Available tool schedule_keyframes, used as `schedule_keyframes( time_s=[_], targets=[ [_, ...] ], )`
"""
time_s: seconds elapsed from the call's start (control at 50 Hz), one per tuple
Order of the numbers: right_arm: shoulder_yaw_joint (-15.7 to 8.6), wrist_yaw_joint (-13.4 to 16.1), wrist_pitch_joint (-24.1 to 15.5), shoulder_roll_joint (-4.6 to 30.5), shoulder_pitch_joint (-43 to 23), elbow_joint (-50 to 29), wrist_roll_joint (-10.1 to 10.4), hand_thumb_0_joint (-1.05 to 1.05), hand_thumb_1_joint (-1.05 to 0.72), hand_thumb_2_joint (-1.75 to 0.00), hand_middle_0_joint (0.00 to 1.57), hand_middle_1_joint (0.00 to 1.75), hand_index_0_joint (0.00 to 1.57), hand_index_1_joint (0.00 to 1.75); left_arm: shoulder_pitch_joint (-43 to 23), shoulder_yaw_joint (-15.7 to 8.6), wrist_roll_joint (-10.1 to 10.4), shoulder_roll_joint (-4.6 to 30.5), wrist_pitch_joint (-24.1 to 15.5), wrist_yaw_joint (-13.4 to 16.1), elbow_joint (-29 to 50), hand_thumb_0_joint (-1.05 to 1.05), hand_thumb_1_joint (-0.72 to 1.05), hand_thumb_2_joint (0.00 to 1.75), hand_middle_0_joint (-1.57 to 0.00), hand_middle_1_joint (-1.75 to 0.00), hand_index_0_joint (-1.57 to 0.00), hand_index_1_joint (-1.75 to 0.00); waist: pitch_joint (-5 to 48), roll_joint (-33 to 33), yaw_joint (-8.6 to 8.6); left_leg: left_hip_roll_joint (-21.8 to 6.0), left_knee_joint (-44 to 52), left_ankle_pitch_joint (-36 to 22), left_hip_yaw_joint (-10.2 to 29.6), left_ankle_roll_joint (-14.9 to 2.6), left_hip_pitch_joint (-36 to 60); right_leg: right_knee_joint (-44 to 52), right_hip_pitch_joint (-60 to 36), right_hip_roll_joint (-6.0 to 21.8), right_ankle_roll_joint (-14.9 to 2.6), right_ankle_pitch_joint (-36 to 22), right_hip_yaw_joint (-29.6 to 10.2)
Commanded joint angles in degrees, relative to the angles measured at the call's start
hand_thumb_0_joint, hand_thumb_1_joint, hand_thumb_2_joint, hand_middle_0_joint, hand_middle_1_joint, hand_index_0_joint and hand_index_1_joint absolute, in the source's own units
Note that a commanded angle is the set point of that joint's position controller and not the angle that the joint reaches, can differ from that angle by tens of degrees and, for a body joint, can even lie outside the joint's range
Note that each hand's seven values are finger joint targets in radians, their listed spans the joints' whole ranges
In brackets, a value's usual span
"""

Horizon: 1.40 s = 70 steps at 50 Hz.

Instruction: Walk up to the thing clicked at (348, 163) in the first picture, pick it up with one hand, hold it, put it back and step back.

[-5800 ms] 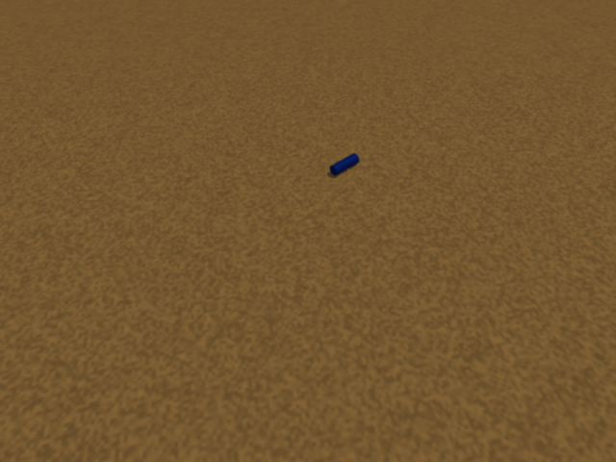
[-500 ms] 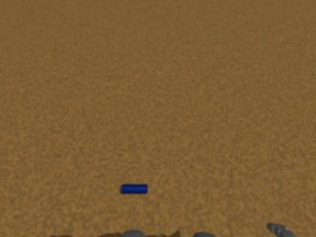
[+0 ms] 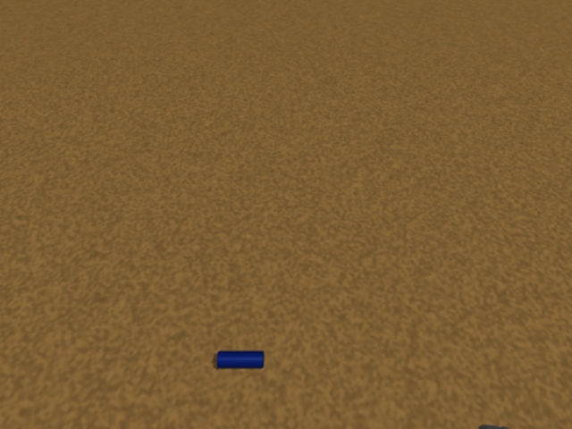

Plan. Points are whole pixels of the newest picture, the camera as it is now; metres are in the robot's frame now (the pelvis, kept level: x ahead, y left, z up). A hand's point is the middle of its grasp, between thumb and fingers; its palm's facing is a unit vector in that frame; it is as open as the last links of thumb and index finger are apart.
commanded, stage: walk up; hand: left
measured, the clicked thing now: (240, 359) +0.45 +0.16 -0.75
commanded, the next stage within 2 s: stand in 0.82 s
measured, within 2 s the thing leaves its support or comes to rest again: neither
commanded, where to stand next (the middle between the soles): +0.06 +0.00 m, yaw -1 degrees
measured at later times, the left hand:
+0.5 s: hand out of the picture +0.07 +0.24 -0.16, palm faces -0.03 -0.94 -0.33, open 7.4 cm
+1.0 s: hand out of the picture +0.10 +0.24 -0.15, palm faces -0.02 -0.94 -0.33, open 7.4 cm
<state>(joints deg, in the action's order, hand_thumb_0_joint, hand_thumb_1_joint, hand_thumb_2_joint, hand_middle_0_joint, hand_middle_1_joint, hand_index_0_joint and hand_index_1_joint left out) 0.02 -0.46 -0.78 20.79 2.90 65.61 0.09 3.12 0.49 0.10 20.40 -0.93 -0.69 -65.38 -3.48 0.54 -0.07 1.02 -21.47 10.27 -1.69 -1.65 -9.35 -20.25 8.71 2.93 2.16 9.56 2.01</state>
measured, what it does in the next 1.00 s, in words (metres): stands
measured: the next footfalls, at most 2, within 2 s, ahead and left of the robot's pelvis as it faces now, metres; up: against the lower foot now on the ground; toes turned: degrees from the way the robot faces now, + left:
none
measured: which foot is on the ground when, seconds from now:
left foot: down 0.00-1.00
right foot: down 0.00-1.00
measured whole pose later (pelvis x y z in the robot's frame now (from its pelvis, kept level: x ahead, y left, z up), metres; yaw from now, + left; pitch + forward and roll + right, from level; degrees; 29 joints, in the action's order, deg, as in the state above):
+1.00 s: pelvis +0.01 -0.01 +0.00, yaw +0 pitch -1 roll +0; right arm 0.0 -0.3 -0.7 19.6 4.1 66.3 -0.7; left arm 4.3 -0.5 -0.8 19.6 -0.8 -0.6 -65.7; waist -2.4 0.3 -0.4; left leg 0.5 -16.8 9.0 -1.3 -0.7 -6.3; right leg -17.0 6.3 2.3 1.4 9.2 2.4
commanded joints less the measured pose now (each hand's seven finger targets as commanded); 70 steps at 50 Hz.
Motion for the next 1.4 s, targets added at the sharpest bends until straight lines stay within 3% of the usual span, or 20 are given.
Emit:
schedule_keyframes(
  time_s=[0.0, 0.32, 0.52, 0.74, 0.86, 0.94, 1.06, 1.38],
  targets=[
    [-2.55, 0.58, -1.14, 12.06, -3.27, -2.96, 0.06, 0.00, -0.90, -0.90, 0.20, 0.30, 0.20, 0.30, -2.52, -2.31, 0.03, 12.19, -1.09, 1.08, 2.43, 0.00, 0.90, 0.90, -0.20, -0.30, -0.20, -0.30, 6.94, -0.52, 0.33, -8.46, 4.32, -10.98, 6.96, 0.33, 2.78, 3.74, -2.66, 5.40, -2.16, -6.62, -4.80],
    [-2.61, 0.43, -1.02, 11.65, -3.66, -2.56, -0.41, 0.00, -0.90, -0.90, 0.20, 0.30, 0.20, 0.30, -2.81, -2.85, -0.58, 11.87, -0.96, 0.74, 1.63, 0.00, 0.90, 0.90, -0.20, -0.30, -0.20, -0.30, 4.95, -0.26, 0.24, -8.14, 8.45, -1.30, 7.40, 0.92, 1.76, 6.17, -2.17, 5.11, -2.06, -1.19, -5.12],
    [-2.67, 0.52, -0.86, 11.14, -2.32, -2.35, -0.33, 0.00, -0.90, -0.90, 0.20, 0.30, 0.20, 0.30, -1.28, -3.16, -0.59, 11.55, -1.13, 0.97, 1.63, 0.00, 0.90, 0.90, -0.20, -0.30, -0.20, -0.30, 6.75, 0.10, 0.28, -8.25, 6.39, -6.61, 6.62, 0.75, 3.98, 6.36, -2.88, 5.18, -2.17, -3.98, -5.17],
    [-2.65, 0.66, -0.79, 11.37, -1.31, -1.97, -0.53, 0.00, -0.90, -0.90, 0.20, 0.30, 0.20, 0.30, -1.67, -3.41, -0.72, 11.43, -0.73, 1.04, 1.91, 0.00, 0.90, 0.90, -0.20, -0.30, -0.20, -0.30, 4.87, -0.36, -0.04, -8.41, 7.35, -4.90, 7.27, 0.60, 1.09, 6.04, -3.87, 5.02, -2.39, -3.74, -5.07],
    [-2.40, 0.81, -1.34, 10.99, -1.12, -2.47, -0.69, 0.00, -0.90, -0.90, 0.20, 0.30, 0.20, 0.30, -0.92, -3.16, -0.58, 11.25, -1.00, 1.07, 2.53, 0.00, 0.90, 0.90, -0.20, -0.30, -0.20, -0.30, 6.70, -0.52, 0.14, -9.06, 7.06, -10.58, 7.20, 0.85, 3.35, 4.89, -4.93, 5.55, -2.39, -6.55, -5.18],
    [-2.30, 0.79, -1.31, 10.86, -1.03, -2.58, -0.58, 0.00, -0.90, -0.90, 0.20, 0.30, 0.20, 0.30, -0.95, -3.00, -0.53, 11.32, -0.99, 1.02, 2.87, 0.00, 0.90, 0.90, -0.20, -0.30, -0.20, -0.30, 5.65, -0.21, -0.11, -8.79, 7.25, -9.66, 6.99, 1.07, 3.03, 5.47, -4.38, 5.46, -2.34, -6.03, -5.11],
    [-2.53, 0.77, -1.35, 11.17, -1.50, -2.68, -0.57, 0.00, -0.90, -0.90, 0.20, 0.30, 0.20, 0.30, -0.52, -2.83, -0.65, 11.43, -1.08, 1.13, 3.32, 0.00, 0.90, 0.90, -0.20, -0.30, -0.20, -0.30, 7.30, 0.01, 0.02, -9.43, 6.45, -13.05, 6.94, 0.97, 5.09, 4.76, -4.88, 5.69, -2.63, -8.86, -4.90],
    [-2.41, 0.65, -0.98, 11.11, -1.17, -2.58, -0.59, 0.00, -0.90, -0.90, 0.20, 0.30, 0.20, 0.30, -0.27, -2.49, -0.65, 11.67, -1.05, 1.31, 3.61, 0.00, 0.90, 0.90, -0.20, -0.30, -0.20, -0.30, 5.67, -0.26, -0.16, -8.92, 7.12, -9.02, 6.66, 1.30, 4.21, 6.08, -4.16, 5.53, -2.74, -5.91, -5.06]
  ],
)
